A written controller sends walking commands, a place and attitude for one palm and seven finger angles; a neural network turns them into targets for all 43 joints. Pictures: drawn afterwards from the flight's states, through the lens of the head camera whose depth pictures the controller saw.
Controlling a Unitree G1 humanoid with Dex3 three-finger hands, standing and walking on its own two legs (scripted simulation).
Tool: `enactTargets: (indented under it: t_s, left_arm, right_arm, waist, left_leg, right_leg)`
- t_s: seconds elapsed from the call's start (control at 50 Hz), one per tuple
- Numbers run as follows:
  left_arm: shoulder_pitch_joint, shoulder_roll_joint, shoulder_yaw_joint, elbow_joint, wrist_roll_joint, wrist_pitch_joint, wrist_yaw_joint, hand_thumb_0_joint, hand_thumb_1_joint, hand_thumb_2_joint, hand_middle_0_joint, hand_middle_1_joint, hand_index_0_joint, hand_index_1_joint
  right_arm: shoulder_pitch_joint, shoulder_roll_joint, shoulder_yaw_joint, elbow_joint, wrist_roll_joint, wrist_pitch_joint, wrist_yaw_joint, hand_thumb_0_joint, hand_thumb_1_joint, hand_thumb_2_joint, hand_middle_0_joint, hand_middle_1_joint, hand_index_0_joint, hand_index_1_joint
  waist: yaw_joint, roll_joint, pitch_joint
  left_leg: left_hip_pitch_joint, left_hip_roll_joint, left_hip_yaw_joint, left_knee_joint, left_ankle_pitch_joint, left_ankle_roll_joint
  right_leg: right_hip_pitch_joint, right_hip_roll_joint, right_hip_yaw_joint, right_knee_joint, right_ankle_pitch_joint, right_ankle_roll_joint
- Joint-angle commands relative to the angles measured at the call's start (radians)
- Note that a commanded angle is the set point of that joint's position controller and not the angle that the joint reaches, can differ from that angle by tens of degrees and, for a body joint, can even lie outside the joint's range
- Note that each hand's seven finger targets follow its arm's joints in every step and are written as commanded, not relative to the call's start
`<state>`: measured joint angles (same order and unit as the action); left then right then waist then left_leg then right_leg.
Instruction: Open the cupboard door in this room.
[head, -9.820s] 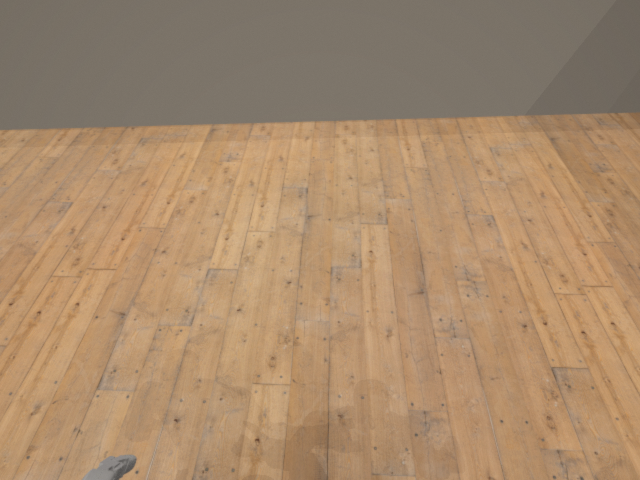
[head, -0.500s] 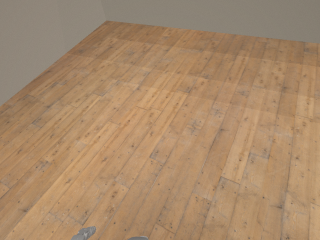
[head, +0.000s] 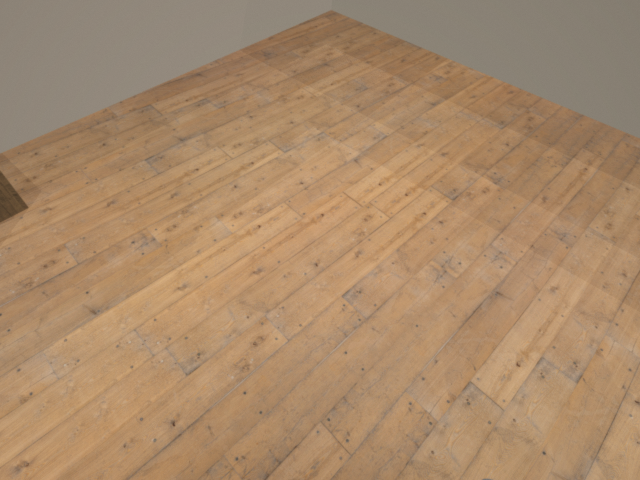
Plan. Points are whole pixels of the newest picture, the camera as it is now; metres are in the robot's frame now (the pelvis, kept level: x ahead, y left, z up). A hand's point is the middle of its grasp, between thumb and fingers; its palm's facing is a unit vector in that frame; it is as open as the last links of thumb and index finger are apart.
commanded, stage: turn or walk to find it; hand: left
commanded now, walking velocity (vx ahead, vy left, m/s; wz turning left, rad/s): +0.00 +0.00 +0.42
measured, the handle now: out of the picture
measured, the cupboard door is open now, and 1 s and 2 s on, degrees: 0 0 0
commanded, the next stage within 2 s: stand and wait in 1.10 s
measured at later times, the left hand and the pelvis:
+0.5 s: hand out of the picture +0.07 +0.18 -0.13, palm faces +0.17 -0.94 -0.28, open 7.3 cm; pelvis -0.03 -0.03 +0.00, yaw +11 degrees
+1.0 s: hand out of the picture -0.15 +0.18 -0.18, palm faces +0.47 -0.85 -0.24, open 7.3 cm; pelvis -0.07 -0.02 +0.00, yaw +25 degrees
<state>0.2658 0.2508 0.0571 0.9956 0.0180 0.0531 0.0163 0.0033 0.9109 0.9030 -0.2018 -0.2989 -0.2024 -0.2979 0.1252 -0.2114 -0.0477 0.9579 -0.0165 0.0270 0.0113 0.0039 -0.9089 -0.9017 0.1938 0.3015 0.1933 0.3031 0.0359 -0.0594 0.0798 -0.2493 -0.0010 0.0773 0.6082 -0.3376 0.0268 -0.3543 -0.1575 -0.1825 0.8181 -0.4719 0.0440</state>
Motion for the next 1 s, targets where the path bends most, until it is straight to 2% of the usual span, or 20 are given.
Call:
enactTargets:
  t_s: [0.0,0.04,0.1,0.26,0.36,0.4,0.42,0.44,0.46,0.48,0.52,0.58,0.72,0.82,0.86,0.9,0.92,0.94,0.96,0.98]
  left_arm:
    - [-0.109,0.081,0.021,-0.108,0.001,-0.008,0.002,0.000,0.900,0.900,-0.200,-0.300,-0.200,-0.300]
    - [-0.070,0.078,0.020,-0.088,0.000,-0.014,-0.005,0.000,0.900,0.900,-0.200,-0.300,-0.200,-0.300]
    - [-0.060,0.075,0.018,-0.082,-0.002,-0.018,-0.005,0.000,0.900,0.900,-0.200,-0.300,-0.200,-0.300]
    - [-0.151,0.057,0.012,-0.132,-0.007,-0.017,0.004,0.000,0.900,0.900,-0.200,-0.300,-0.200,-0.300]
    - [-0.119,0.045,0.008,-0.138,-0.014,-0.029,0.007,0.000,0.900,0.900,-0.200,-0.300,-0.200,-0.300]
    - [-0.045,0.057,0.014,-0.119,-0.016,-0.040,0.011,0.000,0.900,0.900,-0.200,-0.300,-0.200,-0.300]
    - [-0.005,0.098,0.022,-0.112,-0.009,-0.049,0.016,0.000,0.900,0.900,-0.200,-0.300,-0.200,-0.300]
    - [0.018,0.184,0.040,-0.111,0.007,-0.058,0.024,0.000,0.900,0.900,-0.200,-0.300,-0.200,-0.300]
    - [0.009,0.212,0.041,-0.128,0.003,-0.054,0.024,0.000,0.900,0.900,-0.200,-0.300,-0.200,-0.300]
    - [-0.044,0.178,0.038,-0.140,-0.001,-0.051,0.027,0.000,0.900,0.900,-0.200,-0.300,-0.200,-0.300]
    - [-0.141,0.128,0.027,-0.163,-0.003,-0.052,0.024,0.000,0.900,0.900,-0.200,-0.300,-0.200,-0.300]
    - [-0.134,0.085,0.012,-0.157,-0.003,-0.065,0.020,0.000,0.900,0.900,-0.200,-0.300,-0.200,-0.300]
    - [-0.011,0.119,0.024,-0.109,0.008,-0.064,0.020,0.000,0.900,0.900,-0.200,-0.300,-0.200,-0.300]
    - [0.044,0.160,0.038,-0.079,0.016,-0.056,0.016,0.000,0.900,0.900,-0.200,-0.300,-0.200,-0.300]
    - [0.024,0.170,0.042,-0.070,0.015,-0.053,0.015,0.000,0.900,0.900,-0.200,-0.300,-0.200,-0.300]
    - [-0.008,0.165,0.041,-0.075,0.003,-0.045,0.013,0.000,0.900,0.900,-0.200,-0.300,-0.200,-0.300]
    - [-0.002,0.129,0.035,-0.086,-0.007,-0.037,0.010,0.000,0.900,0.900,-0.200,-0.300,-0.200,-0.300]
    - [-0.012,0.059,0.016,-0.120,-0.011,-0.030,0.004,0.000,0.900,0.900,-0.200,-0.300,-0.200,-0.300]
    - [-0.079,0.070,0.007,-0.134,-0.001,-0.017,0.010,0.000,0.900,0.900,-0.200,-0.300,-0.200,-0.300]
    - [-0.086,0.069,0.011,-0.129,0.001,-0.011,0.009,0.000,0.900,0.900,-0.200,-0.300,-0.200,-0.300]
  right_arm:
    - [0.071,-0.206,-0.044,-0.040,-0.006,-0.010,-0.033,0.000,-0.900,-0.900,0.200,0.300,0.200,0.300]
    - [0.037,-0.187,-0.032,-0.053,-0.004,-0.017,-0.034,0.000,-0.900,-0.900,0.200,0.300,0.200,0.300]
    - [0.069,-0.192,-0.036,-0.051,0.002,-0.025,-0.033,0.000,-0.900,-0.900,0.200,0.300,0.200,0.300]
    - [0.126,-0.189,-0.050,-0.045,-0.007,-0.016,-0.030,0.000,-0.900,-0.900,0.200,0.300,0.200,0.300]
    - [0.110,-0.187,-0.056,-0.054,-0.011,-0.009,-0.026,0.000,-0.900,-0.900,0.200,0.300,0.200,0.300]
    - [0.088,-0.176,-0.056,-0.061,-0.003,-0.007,-0.024,0.000,-0.900,-0.900,0.200,0.300,0.200,0.300]
    - [0.090,-0.143,-0.053,-0.066,0.005,-0.008,-0.019,0.000,-0.900,-0.900,0.200,0.300,0.200,0.300]
    - [0.102,-0.075,-0.043,-0.083,0.011,-0.010,-0.013,0.000,-0.900,-0.900,0.200,0.300,0.200,0.300]
    - [0.073,-0.107,-0.054,-0.099,0.003,-0.001,-0.017,0.000,-0.900,-0.900,0.200,0.300,0.200,0.300]
    - [0.076,-0.121,-0.063,-0.085,-0.004,0.015,-0.014,0.000,-0.900,-0.900,0.200,0.300,0.200,0.300]
    - [0.115,-0.117,-0.064,-0.040,-0.009,0.032,-0.004,0.000,-0.900,-0.900,0.200,0.300,0.200,0.300]
    - [0.163,-0.090,-0.058,-0.011,-0.008,0.033,0.005,0.000,-0.900,-0.900,0.200,0.300,0.200,0.300]
    - [0.066,-0.087,-0.046,-0.031,-0.004,0.034,0.002,0.000,-0.900,-0.900,0.200,0.300,0.200,0.300]
    - [0.004,-0.070,-0.025,-0.054,0.009,0.013,-0.001,0.000,-0.900,-0.900,0.200,0.300,0.200,0.300]
    - [0.038,-0.072,-0.024,-0.047,0.012,0.007,-0.004,0.000,-0.900,-0.900,0.200,0.300,0.200,0.300]
    - [0.105,-0.097,-0.027,-0.030,0.009,-0.004,-0.003,0.000,-0.900,-0.900,0.200,0.300,0.200,0.300]
    - [0.138,-0.156,-0.039,-0.026,0.006,-0.015,-0.003,0.000,-0.900,-0.900,0.200,0.300,0.200,0.300]
    - [0.161,-0.256,-0.063,-0.030,-0.001,-0.018,-0.009,0.000,-0.900,-0.900,0.200,0.300,0.200,0.300]
    - [0.197,-0.286,-0.065,-0.016,0.001,-0.006,-0.011,0.000,-0.900,-0.900,0.200,0.300,0.200,0.300]
    - [0.160,-0.256,-0.057,-0.019,-0.005,-0.008,-0.021,0.000,-0.900,-0.900,0.200,0.300,0.200,0.300]
  waist:
    - [-0.069,0.270,-0.039]
    - [-0.043,0.230,-0.045]
    - [-0.045,0.178,-0.097]
    - [-0.075,0.187,-0.086]
    - [-0.055,0.202,-0.110]
    - [-0.013,0.171,-0.144]
    - [0.003,0.072,-0.166]
    - [0.011,-0.195,-0.173]
    - [0.021,-0.208,-0.135]
    - [-0.003,-0.128,-0.106]
    - [-0.050,-0.098,-0.021]
    - [-0.067,-0.082,-0.023]
    - [-0.011,-0.115,-0.044]
    - [0.025,-0.156,-0.106]
    - [0.001,-0.157,-0.123]
    - [-0.048,-0.098,-0.145]
    - [-0.070,0.063,-0.173]
    - [-0.085,0.368,-0.146]
    - [-0.111,0.303,-0.129]
    - [-0.094,0.269,-0.104]
  left_leg:
    - [0.085,0.308,-0.331,-0.303,0.456,0.144]
    - [0.106,0.250,-0.272,-0.284,0.531,0.124]
    - [0.173,0.229,-0.252,-0.271,0.606,0.119]
    - [0.155,0.243,-0.380,-0.268,0.525,0.157]
    - [0.061,0.204,-0.426,-0.222,0.543,0.140]
    - [-0.046,0.160,-0.410,-0.162,0.433,0.094]
    - [-0.153,0.097,-0.359,-0.091,0.268,0.039]
    - [-0.330,-0.042,-0.191,0.110,-0.051,-0.036]
    - [-0.327,-0.061,-0.152,0.322,-0.246,-0.053]
    - [-0.305,-0.031,-0.187,0.465,-0.210,-0.050]
    - [-0.308,-0.002,-0.174,0.597,-0.103,-0.058]
    - [-0.307,0.013,-0.133,0.625,-0.003,-0.083]
    - [-0.280,0.041,-0.088,0.449,-0.073,-0.109]
    - [-0.170,0.026,-0.020,0.177,-0.146,-0.090]
    - [-0.093,0.020,0.001,0.056,-0.099,-0.082]
    - [0.084,0.024,0.007,-0.160,0.113,-0.066]
    - [0.222,0.117,-0.113,-0.248,0.235,-0.032]
    - [0.291,0.365,-0.429,-0.287,0.535,0.074]
    - [0.185,0.420,-0.407,-0.292,0.566,0.132]
    - [0.141,0.388,-0.384,-0.309,0.503,0.149]
  right_leg:
    - [-0.198,0.023,0.148,0.285,-0.028,0.026]
    - [-0.190,0.039,0.150,0.295,0.045,0.032]
    - [-0.184,0.051,0.152,0.285,0.083,0.047]
    - [-0.142,0.078,0.171,0.107,0.020,0.050]
    - [0.035,0.128,0.150,-0.144,0.063,0.025]
    - [0.221,0.120,0.145,-0.362,0.238,0.018]
    - [0.354,0.040,0.213,-0.472,0.289,0.001]
    - [0.450,-0.206,0.459,-0.529,0.321,-0.084]
    - [0.298,-0.345,0.533,-0.552,0.406,-0.187]
    - [0.195,-0.307,0.460,-0.565,0.319,-0.210]
    - [0.099,-0.203,0.355,-0.579,0.204,-0.163]
    - [0.139,-0.133,0.208,-0.534,0.365,-0.128]
    - [0.231,-0.180,0.185,-0.505,0.465,-0.167]
    - [0.297,-0.206,0.163,-0.414,0.680,-0.191]
    - [0.282,-0.210,0.143,-0.368,0.692,-0.172]
    - [0.176,-0.177,0.078,-0.277,0.572,-0.100]
    - [0.041,-0.110,0.024,-0.127,0.406,-0.042]
    - [-0.215,0.023,-0.006,0.072,-0.095,0.033]
    - [-0.174,0.028,0.087,0.185,-0.164,0.022]
    - [-0.180,0.019,0.128,0.236,-0.124,0.020]
